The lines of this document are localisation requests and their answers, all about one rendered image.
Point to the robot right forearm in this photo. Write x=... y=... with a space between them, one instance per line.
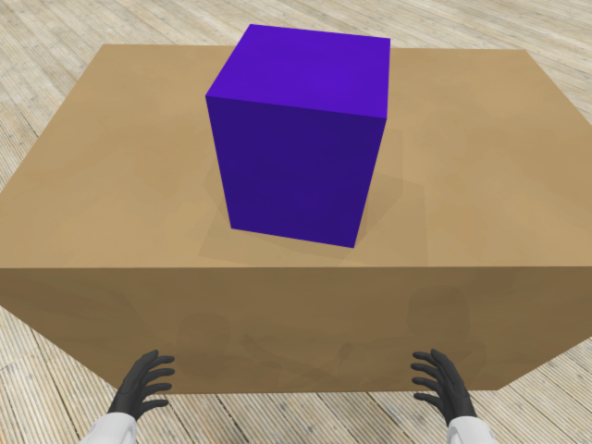
x=470 y=430

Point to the pedestal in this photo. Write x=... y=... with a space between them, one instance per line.
x=475 y=239

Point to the robot left hand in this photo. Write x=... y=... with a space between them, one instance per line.
x=131 y=394

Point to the carton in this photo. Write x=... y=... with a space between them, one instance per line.
x=297 y=118

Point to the robot right hand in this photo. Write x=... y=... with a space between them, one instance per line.
x=453 y=398

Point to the robot left forearm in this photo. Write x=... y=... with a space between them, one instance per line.
x=112 y=428

